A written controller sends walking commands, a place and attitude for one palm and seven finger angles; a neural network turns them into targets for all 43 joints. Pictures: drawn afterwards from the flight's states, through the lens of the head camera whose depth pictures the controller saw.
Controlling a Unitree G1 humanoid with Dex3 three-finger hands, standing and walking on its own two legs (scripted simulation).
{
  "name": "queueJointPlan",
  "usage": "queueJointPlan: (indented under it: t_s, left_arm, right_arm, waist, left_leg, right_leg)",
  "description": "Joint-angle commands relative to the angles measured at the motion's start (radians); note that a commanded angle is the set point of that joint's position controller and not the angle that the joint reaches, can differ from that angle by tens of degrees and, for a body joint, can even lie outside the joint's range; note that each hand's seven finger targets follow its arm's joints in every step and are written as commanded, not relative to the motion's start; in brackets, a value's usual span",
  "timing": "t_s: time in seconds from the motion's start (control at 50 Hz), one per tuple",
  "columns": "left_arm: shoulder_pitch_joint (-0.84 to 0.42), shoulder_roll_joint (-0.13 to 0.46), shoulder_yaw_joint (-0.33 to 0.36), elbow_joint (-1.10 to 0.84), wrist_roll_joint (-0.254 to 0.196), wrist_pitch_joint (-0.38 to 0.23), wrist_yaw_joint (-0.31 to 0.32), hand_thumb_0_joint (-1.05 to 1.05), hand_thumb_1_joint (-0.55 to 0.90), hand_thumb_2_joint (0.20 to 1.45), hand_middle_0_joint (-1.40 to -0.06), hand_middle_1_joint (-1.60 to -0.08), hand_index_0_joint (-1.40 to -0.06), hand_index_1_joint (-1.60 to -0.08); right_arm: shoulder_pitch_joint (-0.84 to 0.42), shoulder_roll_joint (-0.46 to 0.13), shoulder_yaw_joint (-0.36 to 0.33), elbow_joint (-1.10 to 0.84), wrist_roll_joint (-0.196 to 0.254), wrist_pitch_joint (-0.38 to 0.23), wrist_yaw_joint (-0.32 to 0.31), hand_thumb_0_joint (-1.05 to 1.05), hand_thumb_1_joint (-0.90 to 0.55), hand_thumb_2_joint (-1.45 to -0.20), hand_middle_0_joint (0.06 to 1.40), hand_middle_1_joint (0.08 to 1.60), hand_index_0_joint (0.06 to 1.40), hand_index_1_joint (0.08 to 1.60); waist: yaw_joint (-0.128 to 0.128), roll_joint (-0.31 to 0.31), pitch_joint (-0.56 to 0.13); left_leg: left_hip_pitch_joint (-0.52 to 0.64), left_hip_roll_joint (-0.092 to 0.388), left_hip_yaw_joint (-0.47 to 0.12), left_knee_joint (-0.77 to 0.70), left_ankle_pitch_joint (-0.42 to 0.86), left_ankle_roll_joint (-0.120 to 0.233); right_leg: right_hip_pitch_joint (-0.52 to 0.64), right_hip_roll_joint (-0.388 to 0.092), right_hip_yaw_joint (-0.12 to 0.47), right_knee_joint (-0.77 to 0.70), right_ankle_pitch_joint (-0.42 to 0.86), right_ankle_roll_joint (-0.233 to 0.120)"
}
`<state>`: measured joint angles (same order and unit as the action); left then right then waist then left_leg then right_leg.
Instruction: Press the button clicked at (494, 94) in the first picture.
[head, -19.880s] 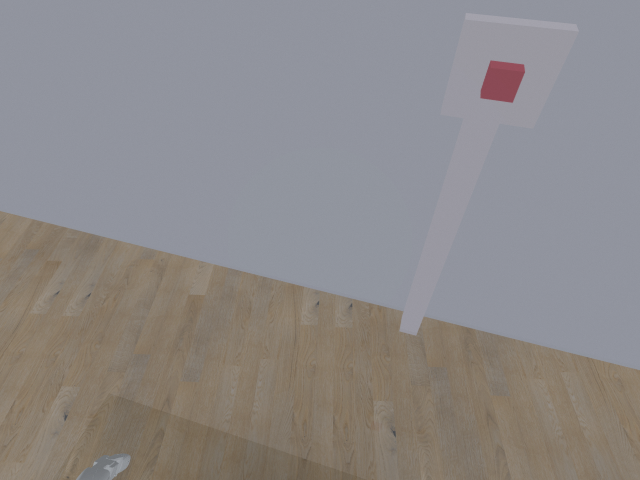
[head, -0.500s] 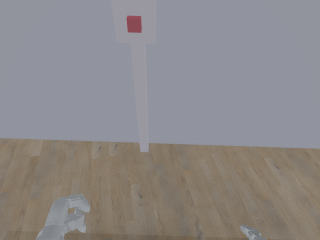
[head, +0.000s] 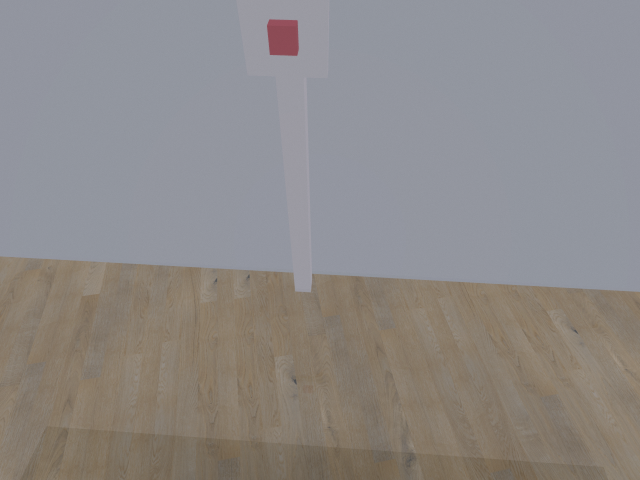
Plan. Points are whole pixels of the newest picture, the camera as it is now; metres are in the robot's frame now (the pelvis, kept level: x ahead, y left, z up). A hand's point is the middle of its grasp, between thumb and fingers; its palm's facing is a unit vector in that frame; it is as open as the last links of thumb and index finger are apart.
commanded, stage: let the arm hang, fingers relaxed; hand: left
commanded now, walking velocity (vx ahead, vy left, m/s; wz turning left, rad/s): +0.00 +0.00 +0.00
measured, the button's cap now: (283, 37) +0.81 +0.11 +0.17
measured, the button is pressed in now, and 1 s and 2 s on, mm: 0 0 0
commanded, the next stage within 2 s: stand and wait in 0.42 s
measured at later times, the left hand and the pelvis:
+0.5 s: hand out of the picture +0.04 +0.18 -0.17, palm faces +0.02 -0.97 -0.24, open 7.4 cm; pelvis +0.01 -0.01 +0.00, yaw -1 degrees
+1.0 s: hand out of the picture +0.10 +0.22 -0.15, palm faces -0.01 -0.95 -0.32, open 7.4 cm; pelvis +0.02 -0.02 +0.01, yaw -1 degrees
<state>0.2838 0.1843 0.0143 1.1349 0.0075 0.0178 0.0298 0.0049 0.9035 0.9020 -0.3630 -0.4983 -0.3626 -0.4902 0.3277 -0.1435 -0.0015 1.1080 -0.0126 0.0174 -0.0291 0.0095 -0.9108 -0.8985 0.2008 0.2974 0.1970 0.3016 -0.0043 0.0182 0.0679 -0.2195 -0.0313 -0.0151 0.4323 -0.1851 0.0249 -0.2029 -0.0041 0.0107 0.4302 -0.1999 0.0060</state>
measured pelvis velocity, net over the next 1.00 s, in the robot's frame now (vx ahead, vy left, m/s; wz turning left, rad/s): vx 0.02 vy -0.02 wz -0.01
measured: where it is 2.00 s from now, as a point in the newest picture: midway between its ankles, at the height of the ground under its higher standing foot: outside the picture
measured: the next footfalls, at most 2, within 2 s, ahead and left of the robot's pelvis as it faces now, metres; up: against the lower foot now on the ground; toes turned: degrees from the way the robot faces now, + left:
none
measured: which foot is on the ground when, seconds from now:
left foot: down 0.00-1.00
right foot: down 0.00-1.00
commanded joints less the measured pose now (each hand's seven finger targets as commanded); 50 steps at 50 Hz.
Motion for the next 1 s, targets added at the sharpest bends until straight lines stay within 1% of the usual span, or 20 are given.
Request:
queueJointPlan:
  t_s: [0.0,0.04,0.12,0.2,0.24,0.28,0.3,0.34,0.46,0.5,0.52,0.54,0.58,0.66,0.74,0.8,0.86,0.9,0.94,0.98]
  left_arm:
    - [0.024,0.101,0.016,-0.020,0.005,-0.020,0.004,0.000,0.900,0.900,-0.200,-0.300,-0.200,-0.300]
    - [0.022,0.091,0.015,-0.015,0.006,-0.020,0.004,0.000,0.900,0.900,-0.200,-0.300,-0.200,-0.300]
    - [0.012,0.087,0.020,-0.016,0.007,-0.025,0.005,0.000,0.900,0.900,-0.200,-0.300,-0.200,-0.300]
    - [0.002,0.096,0.024,-0.020,0.007,-0.034,0.006,0.000,0.900,0.900,-0.200,-0.300,-0.200,-0.300]
    - [-0.014,0.101,0.026,-0.021,0.006,-0.036,0.005,0.000,0.900,0.900,-0.200,-0.300,-0.200,-0.300]
    - [-0.026,0.111,0.028,-0.022,0.005,-0.036,0.003,0.000,0.900,0.900,-0.200,-0.300,-0.200,-0.300]
    - [-0.028,0.120,0.030,-0.025,0.006,-0.037,0.004,0.000,0.900,0.900,-0.200,-0.300,-0.200,-0.300]
    - [-0.039,0.126,0.031,-0.025,0.005,-0.036,0.002,0.000,0.900,0.900,-0.200,-0.300,-0.200,-0.300]
    - [-0.074,0.168,0.038,-0.033,0.004,-0.041,-0.002,0.000,0.900,0.900,-0.200,-0.300,-0.200,-0.300]
    - [-0.082,0.181,0.041,-0.036,0.004,-0.044,-0.002,0.000,0.900,0.900,-0.200,-0.300,-0.200,-0.300]
    - [-0.093,0.187,0.041,-0.035,0.003,-0.044,-0.003,0.000,0.900,0.900,-0.200,-0.300,-0.200,-0.300]
    - [-0.100,0.195,0.042,-0.036,0.003,-0.043,-0.004,0.000,0.900,0.900,-0.200,-0.300,-0.200,-0.300]
    - [-0.110,0.207,0.043,-0.038,0.003,-0.044,-0.005,0.000,0.900,0.900,-0.200,-0.300,-0.200,-0.300]
    - [-0.138,0.234,0.046,-0.040,0.002,-0.046,-0.008,0.000,0.900,0.900,-0.200,-0.300,-0.200,-0.300]
    - [-0.163,0.257,0.048,-0.045,0.003,-0.046,-0.010,0.000,0.900,0.900,-0.200,-0.300,-0.200,-0.300]
    - [-0.174,0.274,0.050,-0.049,0.003,-0.049,-0.012,0.000,0.900,0.900,-0.200,-0.300,-0.200,-0.300]
    - [-0.194,0.291,0.049,-0.049,0.002,-0.050,-0.014,0.000,0.900,0.900,-0.200,-0.300,-0.200,-0.300]
    - [-0.198,0.299,0.049,-0.051,0.003,-0.052,-0.014,0.000,0.900,0.900,-0.200,-0.300,-0.200,-0.300]
    - [-0.211,0.305,0.047,-0.051,0.002,-0.052,-0.014,0.000,0.900,0.900,-0.200,-0.300,-0.200,-0.300]
    - [-0.218,0.314,0.046,-0.051,0.002,-0.053,-0.015,0.000,0.900,0.900,-0.200,-0.300,-0.200,-0.300]
  right_arm:
    - [0.041,-0.112,-0.029,-0.028,-0.003,-0.019,-0.006,0.000,-0.900,-0.900,0.200,0.300,0.200,0.300]
    - [0.038,-0.104,-0.028,-0.024,-0.006,-0.018,-0.006,0.000,-0.900,-0.900,0.200,0.300,0.200,0.300]
    - [0.025,-0.101,-0.032,-0.024,-0.007,-0.020,-0.006,0.000,-0.900,-0.900,0.200,0.300,0.200,0.300]
    - [0.008,-0.114,-0.035,-0.024,-0.004,-0.027,-0.008,0.000,-0.900,-0.900,0.200,0.300,0.200,0.300]
    - [0.000,-0.116,-0.033,-0.022,-0.005,-0.028,-0.008,0.000,-0.900,-0.900,0.200,0.300,0.200,0.300]
    - [-0.013,-0.129,-0.035,-0.022,-0.005,-0.029,-0.008,0.000,-0.900,-0.900,0.200,0.300,0.200,0.300]
    - [-0.020,-0.140,-0.038,-0.026,-0.003,-0.028,-0.008,0.000,-0.900,-0.900,0.200,0.300,0.200,0.300]
    - [-0.023,-0.141,-0.037,-0.022,-0.005,-0.028,-0.007,0.000,-0.900,-0.900,0.200,0.300,0.200,0.300]
    - [-0.051,-0.185,-0.041,-0.023,-0.006,-0.030,-0.005,0.000,-0.900,-0.900,0.200,0.300,0.200,0.300]
    - [-0.066,-0.201,-0.044,-0.026,-0.004,-0.032,-0.005,0.000,-0.900,-0.900,0.200,0.300,0.200,0.300]
    - [-0.072,-0.204,-0.045,-0.026,-0.006,-0.031,-0.005,0.000,-0.900,-0.900,0.200,0.300,0.200,0.300]
    - [-0.075,-0.210,-0.044,-0.024,-0.006,-0.031,-0.004,0.000,-0.900,-0.900,0.200,0.300,0.200,0.300]
    - [-0.088,-0.226,-0.045,-0.024,-0.007,-0.032,-0.003,0.000,-0.900,-0.900,0.200,0.300,0.200,0.300]
    - [-0.110,-0.253,-0.046,-0.026,-0.007,-0.033,-0.001,0.000,-0.900,-0.900,0.200,0.300,0.200,0.300]
    - [-0.134,-0.279,-0.048,-0.030,-0.008,-0.033,0.002,0.000,-0.900,-0.900,0.200,0.300,0.200,0.300]
    - [-0.158,-0.304,-0.050,-0.036,-0.006,-0.035,0.003,0.000,-0.900,-0.900,0.200,0.300,0.200,0.300]
    - [-0.173,-0.321,-0.049,-0.035,-0.006,-0.038,0.004,0.000,-0.900,-0.900,0.200,0.300,0.200,0.300]
    - [-0.189,-0.332,-0.049,-0.039,-0.004,-0.037,0.005,0.000,-0.900,-0.900,0.200,0.300,0.200,0.300]
    - [-0.197,-0.339,-0.048,-0.039,-0.005,-0.038,0.005,0.000,-0.900,-0.900,0.200,0.300,0.200,0.300]
    - [-0.211,-0.348,-0.049,-0.040,-0.005,-0.038,0.006,0.000,-0.900,-0.900,0.200,0.300,0.200,0.300]
  waist:
    - [-0.001,0.001,0.015]
    - [-0.003,-0.015,0.029]
    - [-0.007,-0.011,0.025]
    - [-0.006,-0.013,-0.006]
    - [-0.008,-0.010,-0.005]
    - [-0.008,-0.006,0.001]
    - [-0.005,-0.019,0.005]
    - [-0.007,-0.011,0.014]
    - [-0.008,-0.018,-0.017]
    - [-0.005,-0.019,-0.027]
    - [-0.009,-0.013,-0.023]
    - [-0.007,-0.024,-0.018]
    - [-0.005,-0.010,-0.028]
    - [-0.006,-0.022,-0.034]
    - [-0.006,-0.010,-0.031]
    - [-0.005,-0.020,-0.054]
    - [-0.006,-0.006,-0.072]
    - [-0.006,-0.030,-0.075]
    - [-0.007,-0.008,-0.077]
    - [-0.006,-0.026,-0.075]
  left_leg:
    - [-0.027,0.122,-0.110,-0.135,-0.103,0.020]
    - [-0.035,0.116,-0.102,-0.133,-0.111,0.018]
    - [-0.013,0.110,-0.086,-0.114,-0.081,0.015]
    - [0.016,0.114,-0.078,-0.095,0.007,0.013]
    - [0.018,0.116,-0.076,-0.097,0.024,0.010]
    - [0.022,0.116,-0.077,-0.099,0.027,0.010]
    - [0.029,0.117,-0.077,-0.095,0.033,0.011]
    - [0.022,0.118,-0.077,-0.105,0.007,0.010]
    - [0.044,0.119,-0.075,-0.103,0.030,0.008]
    - [0.057,0.121,-0.074,-0.097,0.058,0.008]
    - [0.054,0.122,-0.075,-0.102,0.046,0.006]
    - [0.051,0.122,-0.078,-0.107,0.044,0.006]
    - [0.058,0.124,-0.079,-0.108,0.052,0.006]
    - [0.063,0.129,-0.082,-0.116,0.055,0.005]
    - [0.064,0.131,-0.085,-0.127,0.044,0.003]
    - [0.086,0.134,-0.087,-0.125,0.071,0.003]
    - [0.092,0.140,-0.088,-0.134,0.084,0.000]
    - [0.105,0.142,-0.087,-0.132,0.104,0.001]
    - [0.105,0.145,-0.088,-0.138,0.114,-0.001]
    - [0.112,0.144,-0.087,-0.140,0.121,-0.002]
  right_leg:
    - [-0.023,-0.065,0.065,-0.083,-0.061,-0.053]
    - [-0.033,-0.070,0.069,-0.092,-0.077,-0.052]
    - [-0.048,-0.074,0.081,-0.100,-0.077,-0.054]
    - [-0.026,-0.076,0.086,-0.094,-0.005,-0.055]
    - [-0.015,-0.081,0.085,-0.097,0.009,-0.054]
    - [-0.017,-0.080,0.090,-0.102,0.008,-0.056]
    - [-0.023,-0.081,0.088,-0.105,0.010,-0.057]
    - [-0.020,-0.082,0.092,-0.117,-0.018,-0.057]
    - [0.004,-0.087,0.103,-0.132,-0.012,-0.062]
    - [0.012,-0.087,0.102,-0.130,0.023,-0.064]
    - [0.011,-0.089,0.102,-0.134,0.012,-0.064]
    - [0.015,-0.089,0.100,-0.137,0.007,-0.063]
    - [0.024,-0.091,0.103,-0.138,0.018,-0.064]
    - [0.035,-0.092,0.105,-0.146,0.023,-0.065]
    - [0.035,-0.093,0.109,-0.156,0.000,-0.064]
    - [0.043,-0.093,0.111,-0.155,0.034,-0.064]
    - [0.064,-0.099,0.108,-0.153,0.064,-0.062]
    - [0.062,-0.098,0.106,-0.153,0.091,-0.062]
    - [0.072,-0.101,0.107,-0.150,0.112,-0.060]
    - [0.072,-0.103,0.105,-0.154,0.123,-0.058]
